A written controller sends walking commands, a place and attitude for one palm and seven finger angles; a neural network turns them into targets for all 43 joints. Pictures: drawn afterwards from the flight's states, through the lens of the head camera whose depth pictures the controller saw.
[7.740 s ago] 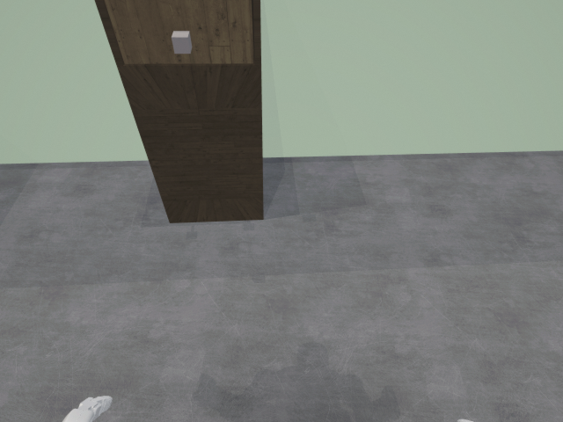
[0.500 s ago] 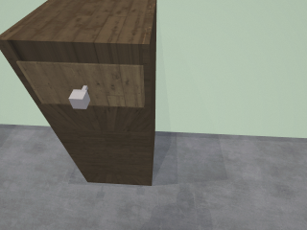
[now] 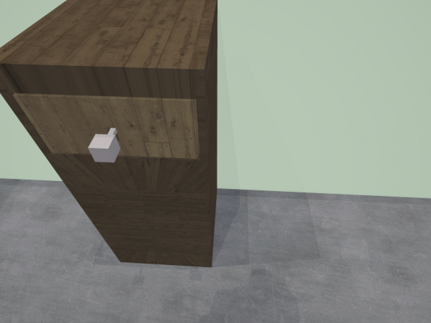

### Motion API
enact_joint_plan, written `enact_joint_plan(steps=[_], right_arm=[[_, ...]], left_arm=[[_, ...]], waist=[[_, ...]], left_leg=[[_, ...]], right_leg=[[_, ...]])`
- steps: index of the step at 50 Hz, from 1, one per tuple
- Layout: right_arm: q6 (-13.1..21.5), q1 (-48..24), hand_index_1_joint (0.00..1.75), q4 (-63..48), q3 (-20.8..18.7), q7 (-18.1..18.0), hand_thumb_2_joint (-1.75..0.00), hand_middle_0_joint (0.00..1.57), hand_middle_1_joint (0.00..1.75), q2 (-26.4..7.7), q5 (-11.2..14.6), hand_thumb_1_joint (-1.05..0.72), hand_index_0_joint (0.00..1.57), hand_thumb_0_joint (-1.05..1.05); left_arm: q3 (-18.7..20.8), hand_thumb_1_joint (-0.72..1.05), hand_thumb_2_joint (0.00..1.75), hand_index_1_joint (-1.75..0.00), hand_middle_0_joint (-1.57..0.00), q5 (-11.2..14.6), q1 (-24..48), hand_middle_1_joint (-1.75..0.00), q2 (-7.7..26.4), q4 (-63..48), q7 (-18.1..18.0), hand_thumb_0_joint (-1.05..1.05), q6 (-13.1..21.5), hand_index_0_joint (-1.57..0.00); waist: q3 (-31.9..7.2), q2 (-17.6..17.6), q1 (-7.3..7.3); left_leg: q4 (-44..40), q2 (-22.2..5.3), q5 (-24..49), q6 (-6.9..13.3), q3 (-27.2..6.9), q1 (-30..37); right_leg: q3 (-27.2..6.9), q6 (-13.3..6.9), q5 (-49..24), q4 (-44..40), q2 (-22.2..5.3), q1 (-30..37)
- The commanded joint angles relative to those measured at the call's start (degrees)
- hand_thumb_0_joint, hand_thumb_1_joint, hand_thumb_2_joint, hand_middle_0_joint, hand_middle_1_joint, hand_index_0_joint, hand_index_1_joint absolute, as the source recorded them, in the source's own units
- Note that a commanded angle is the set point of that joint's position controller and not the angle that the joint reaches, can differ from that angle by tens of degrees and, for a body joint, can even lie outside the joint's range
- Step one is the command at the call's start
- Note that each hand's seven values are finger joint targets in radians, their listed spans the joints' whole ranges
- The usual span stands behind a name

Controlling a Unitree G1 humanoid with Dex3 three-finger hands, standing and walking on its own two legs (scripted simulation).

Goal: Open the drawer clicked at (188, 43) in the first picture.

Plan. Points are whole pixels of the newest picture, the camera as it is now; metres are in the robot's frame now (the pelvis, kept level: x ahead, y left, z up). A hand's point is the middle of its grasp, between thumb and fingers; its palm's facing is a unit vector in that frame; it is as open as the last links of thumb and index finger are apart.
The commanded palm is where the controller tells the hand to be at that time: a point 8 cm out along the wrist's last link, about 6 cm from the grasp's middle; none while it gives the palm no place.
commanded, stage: come to a stop and stand still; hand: left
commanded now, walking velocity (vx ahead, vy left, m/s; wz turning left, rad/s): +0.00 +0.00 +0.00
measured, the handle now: (108, 141) +0.46 +0.28 +0.07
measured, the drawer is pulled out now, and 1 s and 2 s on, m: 0.00 0.00 0.00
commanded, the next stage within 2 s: look again from close up in 0.10 s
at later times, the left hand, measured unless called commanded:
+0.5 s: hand out of the picture -0.03 +0.15 -0.17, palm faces +0.06 -0.98 -0.17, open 7.4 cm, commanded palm none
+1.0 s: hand out of the picture +0.11 +0.23 -0.05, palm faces -0.04 -0.74 -0.68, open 7.5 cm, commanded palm +0.09 +0.21 -0.03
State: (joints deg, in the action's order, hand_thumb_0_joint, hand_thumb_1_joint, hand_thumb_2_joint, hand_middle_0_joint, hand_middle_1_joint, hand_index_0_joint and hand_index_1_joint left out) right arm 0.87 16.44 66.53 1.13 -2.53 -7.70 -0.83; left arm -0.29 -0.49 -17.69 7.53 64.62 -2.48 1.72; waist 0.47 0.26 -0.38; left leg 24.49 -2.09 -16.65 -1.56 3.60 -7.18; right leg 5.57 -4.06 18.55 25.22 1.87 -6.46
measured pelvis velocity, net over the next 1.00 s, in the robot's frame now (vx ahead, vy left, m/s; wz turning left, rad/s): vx -0.04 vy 0.02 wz -0.01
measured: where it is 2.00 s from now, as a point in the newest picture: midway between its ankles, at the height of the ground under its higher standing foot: outside the picture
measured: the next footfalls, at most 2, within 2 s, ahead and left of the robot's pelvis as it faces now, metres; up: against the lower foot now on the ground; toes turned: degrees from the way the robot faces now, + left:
none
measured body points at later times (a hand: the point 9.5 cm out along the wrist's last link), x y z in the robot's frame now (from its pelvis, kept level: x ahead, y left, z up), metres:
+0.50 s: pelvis -0.01 +0.00 +0.00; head +0.00 -0.01 +0.45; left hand -0.04 +0.21 -0.16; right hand -0.02 -0.21 -0.17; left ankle -0.04 +0.13 -0.74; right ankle -0.05 -0.06 -0.74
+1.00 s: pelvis -0.04 +0.02 -0.01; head -0.03 -0.03 +0.44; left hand +0.11 +0.26 -0.01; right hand +0.05 -0.24 -0.15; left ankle -0.04 +0.14 -0.74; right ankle -0.05 -0.06 -0.74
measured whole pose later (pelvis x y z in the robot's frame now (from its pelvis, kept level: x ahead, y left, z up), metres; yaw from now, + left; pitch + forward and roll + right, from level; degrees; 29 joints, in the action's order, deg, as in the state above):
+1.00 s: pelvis -0.04 +0.02 -0.01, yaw -1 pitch +2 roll +2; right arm 13.6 17.3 48.7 -1.6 -6.0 -15.2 2.7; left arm -6.0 -15.3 -25.6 17.0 8.3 -14.7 -4.2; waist -1.4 5.1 -0.9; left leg 30.7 -0.4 -16.3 0.3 4.5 -15.8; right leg 4.4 -3.0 19.1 34.1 -0.4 -16.8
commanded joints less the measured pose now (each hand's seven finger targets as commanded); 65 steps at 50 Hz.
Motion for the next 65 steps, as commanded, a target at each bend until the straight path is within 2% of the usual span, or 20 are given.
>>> enact_joint_plan(steps=[1,18,39,40,41,42,43,44,45,46,48,50,52,53,54,56,58,61,63,65], right_arm=[[0.5,3.9,0.30,-1.3,-0.4,-0.1,-0.90,0.20,0.30,-4.3,0.1,-0.90,0.20,0.00],[0.3,4.8,0.30,-0.6,-0.4,-0.2,-0.90,0.20,0.30,-3.1,0.2,-0.90,0.20,0.00],[0.4,5.9,0.30,-0.3,-0.3,-0.1,-0.90,0.20,0.30,-2.7,0.1,-0.90,0.20,0.00],[1.1,-2.5,0.30,-5.0,-1.1,0.8,-0.90,0.20,0.30,-5.1,0.7,-0.90,0.20,0.00],[10.0,-2.1,0.30,-26.8,-0.7,-2.3,-0.90,0.20,0.30,-14.8,4.3,-0.90,0.20,0.00],[14.3,-7.7,0.30,-22.9,-1.2,-4.8,-0.90,0.20,0.30,-10.1,3.3,-0.90,0.20,0.00],[15.9,-7.0,0.30,-20.9,-2.7,-5.0,-0.90,0.20,0.30,-11.6,4.2,-0.90,0.20,0.00],[15.7,-4.9,0.30,-21.2,-2.5,-4.6,-0.90,0.20,0.30,-8.1,4.9,-0.90,0.20,0.00],[16.2,-6.5,0.30,-26.3,-2.7,-4.6,-0.90,0.20,0.30,-9.0,5.8,-0.90,0.20,0.00],[17.0,-7.2,0.30,-26.4,-3.6,-4.7,-0.90,0.20,0.30,-10.9,5.4,-0.90,0.20,0.00],[17.9,-6.8,0.30,-29.9,-3.3,-3.2,-0.90,0.20,0.30,-12.6,3.1,-0.90,0.20,0.00],[15.3,-6.9,0.30,-32.4,-4.0,-1.6,-0.90,0.20,0.30,-13.2,0.6,-0.90,0.20,0.00],[11.4,-10.0,0.30,-36.1,-5.3,0.3,-0.90,0.20,0.30,-13.6,-1.1,-0.90,0.20,0.00],[9.0,-11.1,0.30,-36.9,-5.7,1.8,-0.90,0.20,0.30,-13.7,-1.2,-0.90,0.20,0.00],[6.0,-12.4,0.30,-37.8,-5.2,3.1,-0.90,0.20,0.30,-13.3,-1.4,-0.90,0.20,0.00],[0.9,-16.0,0.30,-41.1,-4.5,4.8,-0.90,0.20,0.30,-12.8,-1.0,-0.90,0.20,0.00],[-2.8,-18.9,0.30,-43.5,-4.3,5.5,-0.90,0.20,0.30,-12.0,-0.5,-0.90,0.20,0.00],[-6.2,-20.6,0.30,-47.0,-3.9,5.3,-0.90,0.20,0.30,-10.1,-0.8,-0.90,0.20,0.00],[-6.8,-20.2,0.30,-46.2,-3.7,4.5,-0.90,0.20,0.30,-9.6,-1.2,-0.90,0.20,0.00],[-6.1,-20.4,0.30,-44.8,-3.5,3.9,-0.90,0.20,0.30,-9.1,-1.6,-0.90,0.20,0.00]], left_arm=[[0.9,0.90,0.90,-0.30,-0.20,0.0,-5.4,-0.30,5.5,-1.0,-0.1,0.00,0.4,-0.20],[0.9,0.90,0.90,-0.30,-0.20,-0.1,-6.2,-0.30,4.9,-0.6,-0.2,0.00,0.2,-0.20],[0.7,0.90,0.90,-0.30,-0.20,-0.1,-7.5,-0.30,3.5,-0.1,-0.1,0.00,0.3,-0.20],[1.0,0.90,0.90,-0.30,-0.20,-1.1,-11.2,-0.30,6.3,1.3,-2.2,0.00,2.1,-0.20],[-7.4,0.88,0.89,-0.32,-0.20,-3.7,32.8,-0.32,19.4,-86.2,-0.5,0.00,12.8,-0.20],[-1.9,0.85,0.88,-0.33,-0.20,-4.8,14.9,-0.33,17.6,-70.7,-5.5,0.00,7.4,-0.20],[-1.3,0.83,0.87,-0.34,-0.21,-2.5,13.0,-0.34,16.9,-72.3,-9.0,0.00,4.1,-0.21],[-6.2,0.81,0.86,-0.36,-0.21,-4.5,-5.4,-0.36,5.6,-57.8,-9.4,0.00,-2.4,-0.21],[-9.3,0.78,0.85,-0.37,-0.21,-5.8,2.7,-0.37,5.0,-71.2,-9.5,0.00,-2.0,-0.21],[-8.8,0.76,0.84,-0.39,-0.21,-11.0,-0.2,-0.39,6.5,-71.9,-10.4,0.00,-2.3,-0.21],[-13.4,0.71,0.82,-0.42,-0.21,-19.5,-1.8,-0.42,5.0,-71.7,-13.0,0.00,-2.8,-0.21],[-16.4,0.67,0.80,-0.45,-0.22,-31.5,1.5,-0.45,4.0,-69.7,-16.3,0.00,-3.5,-0.22],[-14.7,0.62,0.78,-0.48,-0.22,-41.5,-9.4,-0.48,3.4,-62.8,-19.0,0.00,-4.7,-0.22],[-12.3,0.60,0.77,-0.50,-0.22,-45.7,-15.9,-0.50,5.1,-60.6,-19.7,0.00,-4.8,-0.22],[-10.4,0.57,0.76,-0.51,-0.22,-49.4,-19.5,-0.51,7.0,-61.0,-19.7,0.00,-4.7,-0.22],[-6.0,0.53,0.74,-0.54,-0.23,-54.5,-15.5,-0.54,11.8,-65.5,-20.0,0.00,-4.3,-0.23],[-1.5,0.48,0.72,-0.57,-0.23,-58.1,-7.8,-0.57,17.3,-71.9,-21.4,0.00,-4.3,-0.23],[-3.8,0.41,0.69,-0.62,-0.24,-61.0,2.9,-0.62,16.2,-80.6,-24.4,0.00,-6.2,-0.24],[-2.7,0.36,0.67,-0.64,-0.24,-62.5,11.7,-0.64,18.2,-82.8,-26.0,0.00,-7.3,-0.24],[-3.8,0.32,0.65,-0.68,-0.24,-63.2,18.5,-0.68,17.7,-81.2,-26.7,0.00,-7.8,-0.24]], waist=[[2.4,-0.8,0.00],[4.3,-1.4,-0.01],[5.7,-0.4,-0.20],[9.7,-4.1,-2.91],[-17.8,12.4,3.35],[-17.0,23.3,-0.47],[-10.8,21.2,0.01],[-7.8,7.5,0.43],[-5.7,0.8,0.37],[-8.9,-3.1,0.31],[-6.8,-6.5,1.72],[-5.9,-11.4,2.98],[-4.4,-14.7,-0.85],[-5.0,-14.2,-4.45],[-5.0,-14.8,-6.56],[-7.9,-15.2,-7.86],[-10.5,-9.1,-8.71],[-14.6,6.7,-7.31],[-16.6,6.7,-5.46],[-15.2,4.3,-3.23]], left_leg=[[-2.2,-4.1,14.7,2.8,-2.6,-1.4],[-3.1,-3.7,11.5,2.8,-2.9,-2.4],[-4.3,-3.8,10.6,3.0,-4.0,-2.9],[12.1,-2.6,7.1,0.9,-0.1,-12.2],[0.6,1.3,14.1,5.0,0.6,7.1],[-0.6,1.2,25.5,5.2,-0.3,8.1],[0.2,0.4,19.9,2.8,-1.1,4.4],[-0.4,-0.5,17.8,3.8,-2.2,-0.9],[0.6,-0.1,17.9,4.6,-3.4,-2.5],[2.8,0.0,17.5,5.2,-2.9,-2.0],[6.1,1.6,14.5,5.6,-4.0,-4.9],[8.6,3.0,10.5,4.6,-4.8,-9.2],[9.1,3.8,6.0,3.6,-3.9,-13.5],[8.9,4.0,7.0,3.1,-3.4,-16.4],[8.7,3.9,7.5,2.4,-2.3,-18.9],[9.4,4.4,7.4,2.1,-0.9,-22.7],[9.5,5.2,6.5,2.2,-0.3,-22.2],[10.5,5.3,7.2,2.4,0.4,-14.6],[12.0,5.1,6.3,2.7,-0.8,-11.7],[12.9,4.9,3.9,3.3,-1.8,-9.6]], right_leg=[[-7.2,1.4,-27.3,-4.0,-8.9,-0.4],[-6.9,2.1,-22.4,-6.0,-8.8,-0.7],[-7.0,1.2,-14.6,-6.7,-8.2,-3.1],[-13.1,6.9,-52.2,-5.9,-12.9,-4.7],[-17.2,1.7,-38.7,-0.4,-8.1,-2.1],[-11.1,0.4,-24.2,2.5,-4.8,-0.7],[-7.9,1.0,-13.0,0.5,-4.0,-7.4],[-5.8,1.8,-12.8,1.2,-3.6,-7.2],[-5.4,2.5,-15.3,2.5,-3.7,-8.3],[-5.9,2.5,-15.1,3.5,-3.2,-11.0],[-5.7,2.6,-11.2,4.6,-3.1,-17.4],[-5.1,2.5,-4.1,5.1,-2.4,-23.1],[-5.4,1.8,1.8,4.2,-2.1,-22.9],[-7.1,1.2,-1.2,5.0,-2.4,-20.2],[-7.5,0.7,-4.6,6.6,-2.5,-18.3],[-9.6,0.4,-9.2,8.7,-3.3,-14.5],[-11.7,0.3,-7.3,9.2,-3.3,-11.9],[-12.2,-0.9,-7.3,10.1,-1.8,-14.1],[-14.0,-0.8,-4.5,8.9,-1.2,-16.7],[-14.9,-0.3,0.6,6.2,-1.7,-19.6]])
